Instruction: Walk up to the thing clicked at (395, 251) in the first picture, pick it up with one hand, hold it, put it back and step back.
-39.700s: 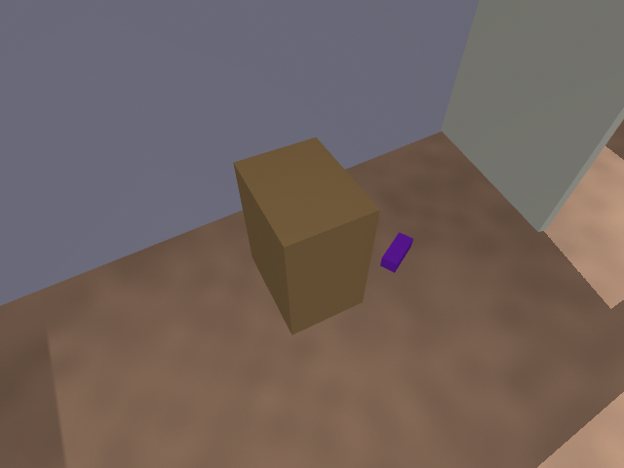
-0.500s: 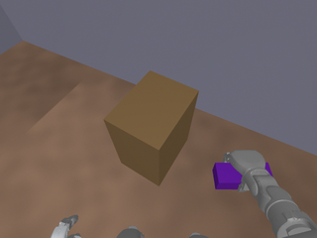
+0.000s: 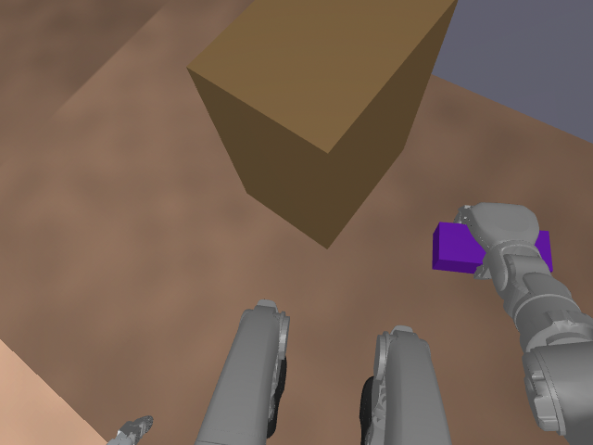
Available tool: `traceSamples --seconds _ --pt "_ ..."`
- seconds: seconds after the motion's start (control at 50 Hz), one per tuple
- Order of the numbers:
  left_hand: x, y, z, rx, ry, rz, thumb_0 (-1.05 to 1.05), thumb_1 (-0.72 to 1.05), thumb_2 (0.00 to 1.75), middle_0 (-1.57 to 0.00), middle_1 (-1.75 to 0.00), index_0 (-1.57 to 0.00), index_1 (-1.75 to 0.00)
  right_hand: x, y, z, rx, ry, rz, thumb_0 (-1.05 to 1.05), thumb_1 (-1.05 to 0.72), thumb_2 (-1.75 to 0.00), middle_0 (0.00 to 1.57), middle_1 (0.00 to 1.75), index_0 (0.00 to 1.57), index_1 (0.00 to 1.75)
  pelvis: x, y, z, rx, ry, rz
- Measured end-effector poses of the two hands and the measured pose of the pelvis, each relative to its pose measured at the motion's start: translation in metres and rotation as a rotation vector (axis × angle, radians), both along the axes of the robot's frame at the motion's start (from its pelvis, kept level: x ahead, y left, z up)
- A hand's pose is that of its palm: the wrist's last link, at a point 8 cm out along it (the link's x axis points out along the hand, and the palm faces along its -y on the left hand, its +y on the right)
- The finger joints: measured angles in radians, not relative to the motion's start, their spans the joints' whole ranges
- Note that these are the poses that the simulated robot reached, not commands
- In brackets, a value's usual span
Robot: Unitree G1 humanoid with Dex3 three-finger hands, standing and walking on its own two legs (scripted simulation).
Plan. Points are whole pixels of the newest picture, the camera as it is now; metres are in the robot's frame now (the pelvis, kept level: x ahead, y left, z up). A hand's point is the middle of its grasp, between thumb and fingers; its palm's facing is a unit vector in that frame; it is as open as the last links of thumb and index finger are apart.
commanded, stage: crouch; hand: right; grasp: from above
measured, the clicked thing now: (487, 251) +0.43 -0.23 -0.17
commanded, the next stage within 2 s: lower in 1.12 s
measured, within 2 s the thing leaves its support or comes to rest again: neither
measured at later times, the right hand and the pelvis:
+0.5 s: hand (459, 257) +0.45 -0.22 -0.28, palm faces -0.47 +0.00 -0.88, open 9.2 cm; pelvis -0.01 +0.00 -0.12, yaw +1 degrees
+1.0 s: hand (448, 260) +0.46 -0.22 -0.34, palm faces -0.48 +0.00 -0.88, open 9.3 cm; pelvis -0.02 +0.00 -0.17, yaw +2 degrees
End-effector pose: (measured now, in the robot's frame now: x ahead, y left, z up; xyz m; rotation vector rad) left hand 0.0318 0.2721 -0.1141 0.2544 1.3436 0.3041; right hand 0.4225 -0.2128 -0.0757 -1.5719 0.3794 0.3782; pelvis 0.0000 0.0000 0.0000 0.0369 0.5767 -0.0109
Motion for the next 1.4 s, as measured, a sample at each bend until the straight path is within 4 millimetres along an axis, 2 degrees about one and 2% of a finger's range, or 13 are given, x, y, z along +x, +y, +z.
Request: traceSamples --seconds 0.1,0.2,0.3,0.44,0.7,0.94,1.14,1.4 --pt "0.005 -0.001 -0.035 -0.011 0.005 -0.049 0.0 0.9 0.9 -0.2 -0.3 -0.2 -0.3 0.008 -0.001 -0.044 0.016 -0.003 0.022 -0.04 -0.12 -0.35 0.83 0.38 0.84 0.33 -0.003 0.0 -0.036 0.01 0.042 -0.007" --pt "0.014 0.002 -0.062 -0.009 0.007 -0.094 0.0 0.9 0.9 -0.2 -0.3 -0.2 -0.3 0.015 -0.003 -0.082 0.023 -0.014 0.022 -0.04 -0.12 -0.35 0.83 0.38 0.84 0.33 -0.006 0.002 -0.066 0.02 0.065 -0.013" --pt "0.02 0.007 -0.081 -0.004 0.015 -0.124 0.0 0.9 0.9 -0.2 -0.3 -0.2 -0.3 0.02 -0.007 -0.112 0.024 -0.012 0.007 -0.04 -0.12 -0.35 0.83 0.38 0.84 0.33 -0.006 0.003 -0.087 0.027 0.078 -0.016" --pt "0.018 0.011 -0.098 0.0 0.037 -0.138 0.0 0.91 0.9 -0.2 -0.3 -0.2 -0.3 0.027 -0.009 -0.141 0.028 0.002 -0.006 -0.04 -0.11 -0.36 0.83 0.38 0.84 0.33 -0.006 0.004 -0.109 0.033 0.083 -0.014" --pt "-0.009 0.011 -0.123 -0.014 0.106 -0.128 0.0 0.91 0.9 -0.2 -0.3 -0.2 -0.3 0.036 -0.008 -0.179 0.037 0.02 0.0 -0.04 -0.1 -0.39 0.82 0.39 0.82 0.35 -0.01 0.003 -0.14 0.04 0.076 -0.011" --pt "-0.031 0.008 -0.145 -0.027 0.147 -0.128 0.0 0.91 0.9 -0.2 -0.3 -0.2 -0.3 0.04 -0.007 -0.205 0.041 0.016 0.009 -0.04 -0.09 -0.42 0.81 0.41 0.81 0.37 -0.016 0.003 -0.166 0.045 0.059 -0.007" --pt "-0.036 0.005 -0.159 -0.035 0.16 -0.141 0.0 0.91 0.9 -0.2 -0.3 -0.2 -0.3 0.044 -0.009 -0.219 0.04 0.009 0.01 -0.04 -0.09 -0.43 0.8 0.41 0.8 0.38 -0.017 0.003 -0.181 0.053 0.052 -0.003" --pt "-0.033 0.005 -0.163 -0.026 0.165 -0.175 0.0 0.92 0.9 -0.2 -0.3 -0.2 -0.3 0.047 -0.012 -0.24 0.044 0.035 0.004 -0.04 -0.09 -0.43 0.81 0.4 0.81 0.38 -0.016 0.002 -0.193 0.066 0.042 0.001"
